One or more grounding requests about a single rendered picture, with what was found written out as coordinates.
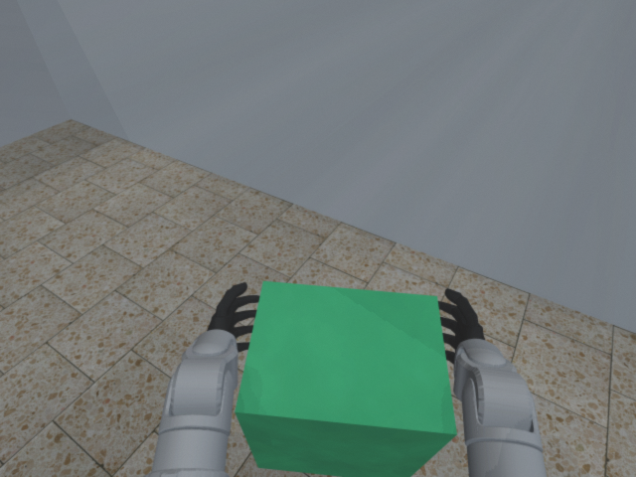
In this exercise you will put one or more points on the right robot hand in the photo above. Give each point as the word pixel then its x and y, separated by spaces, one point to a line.
pixel 466 327

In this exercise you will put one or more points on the carton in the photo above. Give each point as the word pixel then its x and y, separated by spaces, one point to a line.
pixel 345 382

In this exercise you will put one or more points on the right robot forearm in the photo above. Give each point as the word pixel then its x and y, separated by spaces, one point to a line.
pixel 501 428

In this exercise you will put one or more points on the left robot forearm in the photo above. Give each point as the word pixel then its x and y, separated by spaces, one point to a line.
pixel 197 412

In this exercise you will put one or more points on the left robot hand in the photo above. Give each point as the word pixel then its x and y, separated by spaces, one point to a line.
pixel 226 316

